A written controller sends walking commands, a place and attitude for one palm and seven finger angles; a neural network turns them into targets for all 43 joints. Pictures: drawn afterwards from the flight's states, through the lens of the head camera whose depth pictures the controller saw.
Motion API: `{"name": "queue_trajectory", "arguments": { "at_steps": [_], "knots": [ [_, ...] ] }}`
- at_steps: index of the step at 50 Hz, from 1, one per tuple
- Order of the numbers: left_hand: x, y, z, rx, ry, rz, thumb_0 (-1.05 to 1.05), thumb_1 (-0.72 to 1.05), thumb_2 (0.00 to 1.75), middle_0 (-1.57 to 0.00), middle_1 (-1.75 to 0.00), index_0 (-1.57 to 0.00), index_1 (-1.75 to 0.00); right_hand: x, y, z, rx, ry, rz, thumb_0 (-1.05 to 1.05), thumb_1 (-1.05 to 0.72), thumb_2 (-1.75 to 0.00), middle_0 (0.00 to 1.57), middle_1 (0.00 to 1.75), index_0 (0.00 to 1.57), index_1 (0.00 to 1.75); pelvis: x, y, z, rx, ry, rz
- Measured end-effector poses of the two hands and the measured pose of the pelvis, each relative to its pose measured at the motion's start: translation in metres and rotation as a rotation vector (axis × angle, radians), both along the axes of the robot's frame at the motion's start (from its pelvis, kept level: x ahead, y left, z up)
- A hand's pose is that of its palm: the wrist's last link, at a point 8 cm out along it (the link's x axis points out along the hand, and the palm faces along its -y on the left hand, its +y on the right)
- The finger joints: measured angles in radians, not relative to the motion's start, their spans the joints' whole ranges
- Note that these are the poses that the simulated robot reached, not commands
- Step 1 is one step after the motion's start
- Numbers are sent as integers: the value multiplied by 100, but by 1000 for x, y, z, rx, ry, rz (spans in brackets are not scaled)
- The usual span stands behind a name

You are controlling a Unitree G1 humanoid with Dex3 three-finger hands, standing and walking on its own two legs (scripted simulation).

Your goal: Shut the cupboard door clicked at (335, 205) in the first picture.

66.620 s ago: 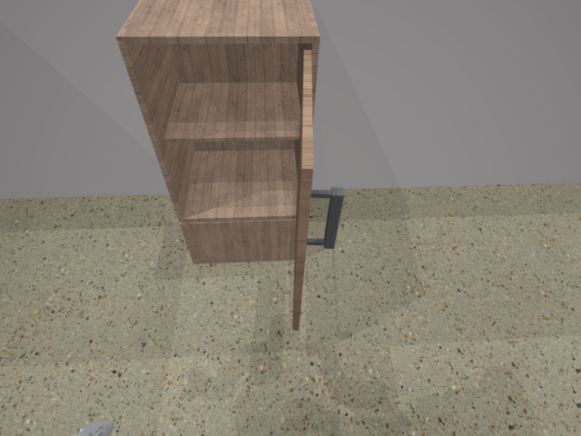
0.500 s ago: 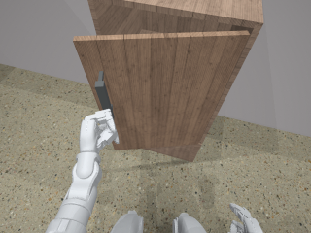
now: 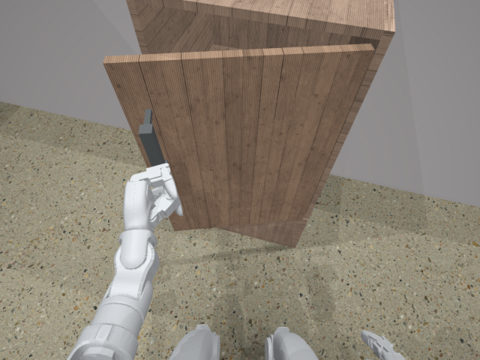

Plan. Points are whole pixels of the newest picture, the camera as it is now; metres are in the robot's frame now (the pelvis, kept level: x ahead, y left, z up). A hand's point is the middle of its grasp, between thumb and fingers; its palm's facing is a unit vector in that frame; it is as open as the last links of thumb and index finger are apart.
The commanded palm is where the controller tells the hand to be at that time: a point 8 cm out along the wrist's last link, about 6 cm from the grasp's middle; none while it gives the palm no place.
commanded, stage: push the door shut along its arc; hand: left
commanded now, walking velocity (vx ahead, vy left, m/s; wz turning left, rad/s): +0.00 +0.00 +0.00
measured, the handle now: (157, 150) +0.48 +0.17 +0.04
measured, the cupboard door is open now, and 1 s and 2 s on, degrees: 21 9 0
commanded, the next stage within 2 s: pull the fist back off the door in 1.92 s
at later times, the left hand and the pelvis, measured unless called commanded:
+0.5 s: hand (181, 169) +0.43 +0.12 +0.04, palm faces +0.01 -1.00 -0.05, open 3.1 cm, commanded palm +0.41 +0.17 +0.04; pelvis +0.00 +0.00 -0.01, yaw +0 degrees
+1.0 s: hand (193, 144) +0.49 +0.10 +0.04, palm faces -0.14 -0.99 -0.06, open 3.1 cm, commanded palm +0.48 +0.15 +0.04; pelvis -0.01 +0.00 -0.02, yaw -1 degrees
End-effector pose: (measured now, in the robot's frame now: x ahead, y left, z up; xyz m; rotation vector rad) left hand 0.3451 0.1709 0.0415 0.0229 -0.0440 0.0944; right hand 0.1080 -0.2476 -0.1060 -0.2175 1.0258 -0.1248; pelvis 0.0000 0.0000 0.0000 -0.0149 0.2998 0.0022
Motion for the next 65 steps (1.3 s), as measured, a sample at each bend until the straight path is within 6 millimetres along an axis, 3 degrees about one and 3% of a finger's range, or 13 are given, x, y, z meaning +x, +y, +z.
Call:
{"name": "queue_trajectory", "arguments": {
  "at_steps": [7,14,35,65],
  "knots": [
    [5,-3,1,14,-1,-10,2,89,90,-130,-150,-130,-150,9,0,2,1,-35,9,1,-91,-90,20,30,20,30,-3,-2,-1,2,-1,2],
    [31,-4,2,28,3,-41,2,89,90,-130,-150,-130,-150,6,-2,-3,-4,-28,4,1,-91,-90,20,30,20,30,-6,-4,-5,1,14,7],
    [91,-3,3,28,36,-147,2,90,90,-130,-150,-130,-150,-73,-16,-16,-28,188,-112,1,-91,-90,20,30,20,30,-3,-1,-11,-3,69,-3],
    [182,-27,3,15,73,-302,2,89,90,-130,-150,-130,-150,-131,-10,-23,-54,318,-205,1,-91,-90,20,30,21,30,-5,5,-33,-31,174,-21]
  ]
}}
